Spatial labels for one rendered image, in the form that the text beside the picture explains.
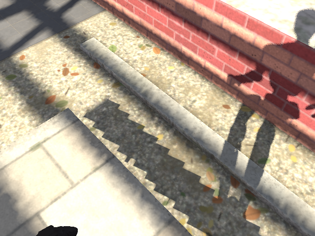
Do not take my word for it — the robot left hand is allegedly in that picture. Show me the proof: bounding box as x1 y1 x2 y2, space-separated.
36 225 78 236

